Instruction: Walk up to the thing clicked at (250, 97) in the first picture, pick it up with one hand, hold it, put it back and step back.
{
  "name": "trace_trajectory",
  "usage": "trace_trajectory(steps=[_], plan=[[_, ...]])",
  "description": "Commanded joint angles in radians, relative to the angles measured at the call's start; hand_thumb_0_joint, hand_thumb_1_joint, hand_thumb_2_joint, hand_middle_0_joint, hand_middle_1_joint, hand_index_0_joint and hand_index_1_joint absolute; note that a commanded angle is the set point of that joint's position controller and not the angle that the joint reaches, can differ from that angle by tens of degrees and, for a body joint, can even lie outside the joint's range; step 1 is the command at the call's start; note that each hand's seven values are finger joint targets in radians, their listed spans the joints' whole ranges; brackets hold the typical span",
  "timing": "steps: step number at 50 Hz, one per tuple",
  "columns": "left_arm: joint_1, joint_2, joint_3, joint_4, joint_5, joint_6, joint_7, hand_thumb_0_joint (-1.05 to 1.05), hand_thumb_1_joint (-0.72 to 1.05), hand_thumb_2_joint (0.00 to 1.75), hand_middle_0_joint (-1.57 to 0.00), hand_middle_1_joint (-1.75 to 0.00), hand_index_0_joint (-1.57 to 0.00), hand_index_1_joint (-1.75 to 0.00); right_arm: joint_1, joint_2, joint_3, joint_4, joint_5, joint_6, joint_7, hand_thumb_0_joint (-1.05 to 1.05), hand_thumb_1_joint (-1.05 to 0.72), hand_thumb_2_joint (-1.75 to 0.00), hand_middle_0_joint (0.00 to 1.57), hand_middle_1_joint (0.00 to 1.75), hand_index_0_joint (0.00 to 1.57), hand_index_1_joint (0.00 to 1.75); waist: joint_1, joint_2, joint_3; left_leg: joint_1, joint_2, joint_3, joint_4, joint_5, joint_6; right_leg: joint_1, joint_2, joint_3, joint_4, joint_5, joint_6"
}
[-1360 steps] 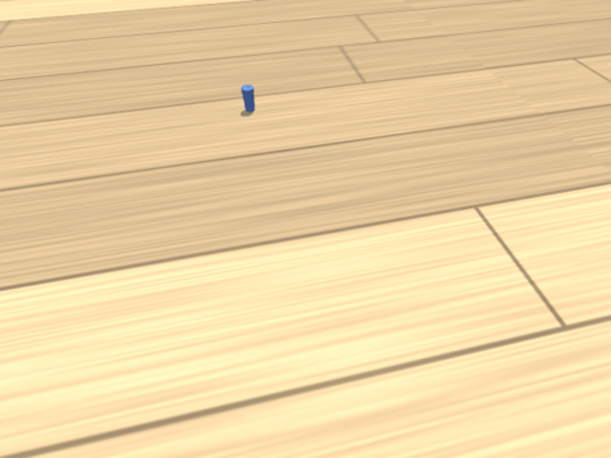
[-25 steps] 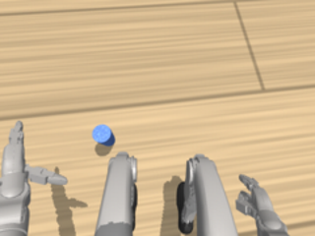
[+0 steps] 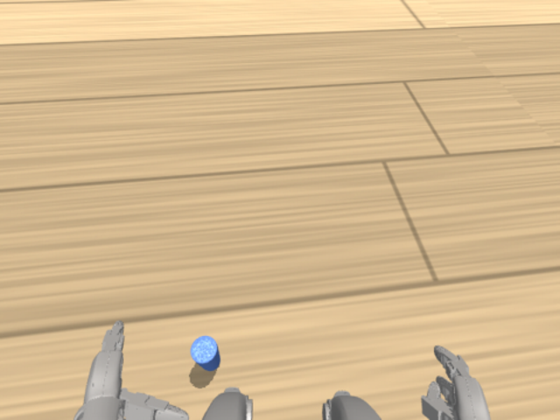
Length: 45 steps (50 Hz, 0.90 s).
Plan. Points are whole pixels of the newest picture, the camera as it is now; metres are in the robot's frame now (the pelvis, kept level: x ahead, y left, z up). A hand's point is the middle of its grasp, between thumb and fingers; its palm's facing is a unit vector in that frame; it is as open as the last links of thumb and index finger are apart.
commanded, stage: home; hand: left
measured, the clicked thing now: (207, 355) +0.35 +0.22 -0.62
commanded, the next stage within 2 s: stand in 1.86 s
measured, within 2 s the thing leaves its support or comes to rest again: neither
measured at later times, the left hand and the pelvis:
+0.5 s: hand (155, 390) +0.17 +0.18 -0.03, palm faces +0.11 -0.95 -0.29, open 17.6 cm; pelvis +0.01 +0.00 +0.03, yaw +1 degrees
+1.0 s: hand (159, 397) +0.17 +0.17 -0.03, palm faces +0.10 -0.95 -0.28, open 17.6 cm; pelvis +0.00 -0.01 +0.03, yaw +0 degrees
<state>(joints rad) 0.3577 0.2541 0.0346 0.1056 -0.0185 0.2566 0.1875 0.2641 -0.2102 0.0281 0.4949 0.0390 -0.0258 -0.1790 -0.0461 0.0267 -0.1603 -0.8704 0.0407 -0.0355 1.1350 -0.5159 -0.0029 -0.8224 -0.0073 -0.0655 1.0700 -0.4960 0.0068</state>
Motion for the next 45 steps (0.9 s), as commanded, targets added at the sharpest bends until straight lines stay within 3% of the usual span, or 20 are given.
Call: trace_trajectory(steps=[1, 4, 5, 6, 7, 10, 12, 13, 16, 25, 26, 29, 40, 45], plan=[[0.043, 0.097, 0.022, -0.29, 0.008, -0.022, 0.021, 0.0, -0.55, 0.06, -0.05, -0.05, -0.05, -0.05, -0.034, -0.118, -0.045, -0.162, -0.012, -0.072, -0.027, 0.0, -0.9, -0.9, 0.2, 0.3, 0.2, 0.3, 0.014, 0.052, -0.133, 0.251, -0.016, 0.003, -0.261, 0.237, 0.006, 0.194, 0.033, -0.018, -0.206, 0.214, -0.022], [0.131, 0.054, -0.011, -0.255, 0.014, -0.013, 0.01, 0.0, -0.55, 0.05, -0.05, -0.05, -0.05, -0.05, -0.036, -0.111, -0.043, -0.17, -0.016, -0.083, -0.029, 0.0, -0.9, -0.9, 0.2, 0.3, 0.2, 0.3, 0.012, 0.012, -0.07, 0.254, -0.021, 0.005, -0.287, 0.231, 0.01, 0.209, 0.036, -0.019, -0.248, 0.201, -0.019], [0.091, 0.085, 0.01, -0.33, 0.011, -0.021, 0.011, 0.0, -0.55, 0.05, -0.05, -0.05, -0.05, -0.05, -0.035, -0.111, -0.043, -0.178, -0.017, -0.086, -0.028, 0.0, -0.9, -0.9, 0.2, 0.3, 0.2, 0.3, 0.018, -0.001, -0.063, 0.252, -0.023, 0.012, -0.289, 0.224, 0.013, 0.227, 0.031, -0.015, -0.264, 0.201, -0.015], [0.115, 0.063, -0.001, -0.299, 0.014, -0.02, 0.005, 0.0, -0.52, 0.07, -0.05, -0.06, -0.05, -0.06, -0.032, -0.111, -0.044, -0.176, -0.019, -0.092, -0.026, 0.0, -0.9, -0.9, 0.2, 0.3, 0.2, 0.3, 0.013, -0.013, -0.052, 0.257, -0.021, 0.011, -0.302, 0.218, 0.011, 0.232, 0.035, -0.016, -0.268, 0.192, -0.016], [0.109, 0.088, 0.014, -0.348, 0.013, -0.023, 0.004, 0.0, -0.55, 0.05, -0.05, -0.05, -0.05, -0.05, -0.037, -0.111, -0.045, -0.184, -0.02, -0.096, -0.026, 0.0, -0.9, -0.9, 0.2, 0.3, 0.2, 0.3, 0.025, 0.009, -0.056, 0.265, -0.022, 0.012, -0.312, 0.228, 0.009, 0.246, 0.035, -0.018, -0.271, 0.202, -0.017], [0.152, 0.032, -0.019, -0.274, 0.017, -0.027, -0.012, 0.0, -0.58, 0.04, -0.05, -0.05, -0.05, -0.05, -0.034, -0.112, -0.046, -0.178, -0.022, -0.107, -0.021, 0.0, -0.9, -0.9, 0.2, 0.3, 0.2, 0.3, 0.017, -0.003, 0.006, 0.272, -0.019, 0.012, -0.333, 0.208, 0.006, 0.234, 0.038, -0.018, -0.28, 0.178, -0.017], [0.092, 0.064, 0.005, -0.315, 0.021, -0.04, -0.016, 0.0, -0.56, 0.05, -0.05, -0.05, -0.05, -0.05, -0.026, -0.116, -0.052, -0.177, -0.026, -0.114, -0.02, 0.0, -0.9, -0.9, 0.2, 0.3, 0.2, 0.3, 0.013, 0.003, -0.037, 0.287, -0.02, 0.014, -0.321, 0.249, 0.006, 0.253, 0.036, -0.012, -0.278, 0.216, -0.017], [0.096, 0.065, 0.01, -0.302, 0.02, -0.041, -0.019, 0.0, -0.57, 0.04, -0.05, -0.05, -0.05, -0.05, -0.029, -0.118, -0.053, -0.178, -0.027, -0.116, -0.019, 0.0, -0.9, -0.9, 0.2, 0.3, 0.2, 0.3, 0.011, -0.012, -0.012, 0.279, -0.024, 0.02, -0.321, 0.23, 0.009, 0.25, 0.033, -0.008, -0.289, 0.202, -0.014], [0.086, 0.053, -0.002, -0.323, 0.022, -0.044, -0.026, 0.0, -0.57, 0.04, -0.05, -0.05, -0.05, -0.05, -0.028, -0.114, -0.052, -0.176, -0.032, -0.128, -0.018, 0.0, -0.9, -0.9, 0.2, 0.3, 0.2, 0.3, 0.012, 0.021, -0.081, 0.323, -0.026, 0.023, -0.316, 0.275, 0.005, 0.283, 0.031, 0.001, -0.284, 0.243, -0.016], [0.077, 0.052, 0.005, -0.284, 0.02, -0.042, -0.03, 0.0, -0.6, 0.02, -0.05, -0.05, -0.05, -0.05, -0.044, -0.12, -0.05, -0.159, -0.031, -0.144, -0.017, 0.0, -0.9, -0.9, 0.2, 0.3, 0.2, 0.3, 0.018, 0.003, -0.038, 0.321, -0.029, 0.021, -0.334, 0.252, 0.005, 0.288, 0.031, -0.003, -0.308, 0.223, -0.013], [0.091, 0.059, 0.012, -0.298, 0.018, -0.043, -0.03, 0.0, -0.6, 0.03, -0.05, -0.05, -0.05, -0.05, -0.048, -0.116, -0.047, -0.162, -0.029, -0.143, -0.012, 0.0, -0.9, -0.9, 0.2, 0.3, 0.2, 0.3, 0.031, 0.003, -0.047, 0.322, -0.032, 0.028, -0.332, 0.246, 0.007, 0.3, 0.026, 0.003, -0.319, 0.222, -0.013], [0.099, 0.05, 0.009, -0.279, 0.018, -0.041, -0.036, 0.0, -0.58, 0.04, -0.05, -0.05, -0.05, -0.05, -0.049, -0.118, -0.048, -0.162, -0.031, -0.144, -0.014, 0.0, -0.9, -0.9, 0.2, 0.3, 0.2, 0.3, 0.023, -0.003, -0.058, 0.326, -0.034, 0.035, -0.322, 0.265, 0.009, 0.303, 0.024, 0.01, -0.323, 0.248, -0.01], [0.07, 0.051, 0.007, -0.282, 0.017, -0.048, -0.041, 0.0, -0.6, 0.03, -0.05, -0.05, -0.05, -0.05, -0.052, -0.118, -0.049, -0.157, -0.029, -0.155, -0.014, 0.0, -0.9, -0.9, 0.2, 0.3, 0.2, 0.3, 0.023, 0.003, -0.017, 0.311, -0.033, 0.032, -0.351, 0.172, 0.011, 0.276, 0.025, 0.008, -0.335, 0.157, -0.012], [0.084, 0.06, 0.018, -0.277, 0.02, -0.051, -0.041, 0.0, -0.59, 0.03, -0.05, -0.05, -0.05, -0.05, -0.046, -0.116, -0.051, -0.154, -0.03, -0.158, -0.018, 0.0, -0.9, -0.9, 0.2, 0.3, 0.2, 0.3, 0.023, -0.01, -0.053, 0.323, -0.035, 0.039, -0.33, 0.224, 0.014, 0.296, 0.021, 0.015, -0.334, 0.21, -0.008]])
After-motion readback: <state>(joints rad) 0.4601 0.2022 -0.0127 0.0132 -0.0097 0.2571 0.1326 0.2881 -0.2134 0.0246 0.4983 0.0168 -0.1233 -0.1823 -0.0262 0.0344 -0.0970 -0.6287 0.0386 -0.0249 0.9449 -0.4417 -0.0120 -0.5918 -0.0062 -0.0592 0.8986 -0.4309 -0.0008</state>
